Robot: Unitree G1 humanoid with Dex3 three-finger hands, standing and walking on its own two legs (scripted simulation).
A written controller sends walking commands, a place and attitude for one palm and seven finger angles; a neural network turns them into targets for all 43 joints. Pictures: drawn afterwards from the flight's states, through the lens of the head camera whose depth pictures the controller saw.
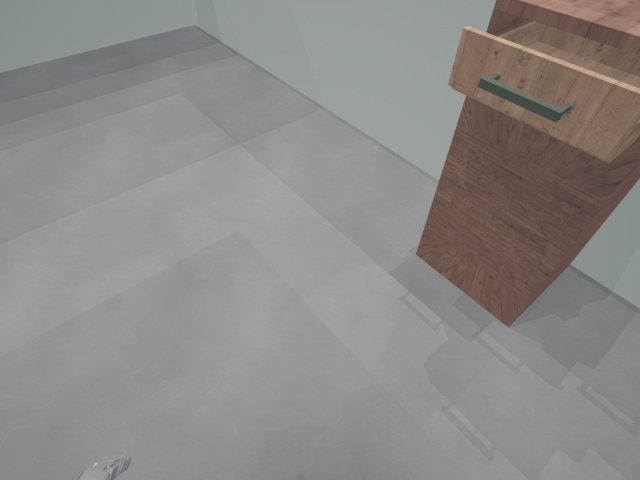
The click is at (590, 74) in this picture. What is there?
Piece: drawer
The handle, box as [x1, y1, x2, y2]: [478, 73, 571, 121]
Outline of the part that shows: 478,84 479,87 554,121 559,119 561,115 571,106 567,103 560,108 496,80 499,77 499,74 497,73 489,77 484,76 480,78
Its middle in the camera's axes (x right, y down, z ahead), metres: +0.41 -0.29 +0.79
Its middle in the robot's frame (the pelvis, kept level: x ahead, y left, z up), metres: +0.82 -0.37 +0.09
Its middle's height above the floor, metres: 0.86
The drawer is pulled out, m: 0.15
